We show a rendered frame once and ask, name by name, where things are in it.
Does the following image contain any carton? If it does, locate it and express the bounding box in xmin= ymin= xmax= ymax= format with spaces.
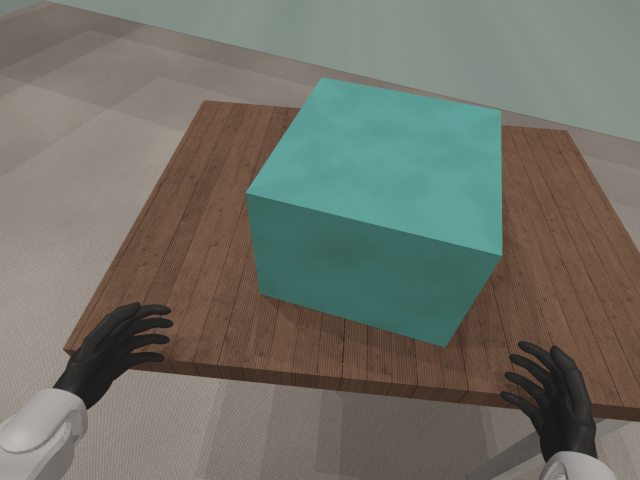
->
xmin=246 ymin=77 xmax=502 ymax=347

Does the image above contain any right robot hand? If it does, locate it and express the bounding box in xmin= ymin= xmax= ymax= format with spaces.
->
xmin=500 ymin=341 xmax=598 ymax=463

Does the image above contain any robot right forearm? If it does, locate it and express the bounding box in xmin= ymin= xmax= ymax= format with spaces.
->
xmin=539 ymin=451 xmax=617 ymax=480

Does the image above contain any left robot hand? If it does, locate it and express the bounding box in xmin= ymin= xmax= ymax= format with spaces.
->
xmin=53 ymin=302 xmax=173 ymax=410

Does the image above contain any table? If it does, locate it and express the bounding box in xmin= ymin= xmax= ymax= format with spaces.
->
xmin=63 ymin=100 xmax=640 ymax=480

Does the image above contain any robot left forearm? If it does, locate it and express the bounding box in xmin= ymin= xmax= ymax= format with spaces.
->
xmin=0 ymin=388 xmax=88 ymax=480

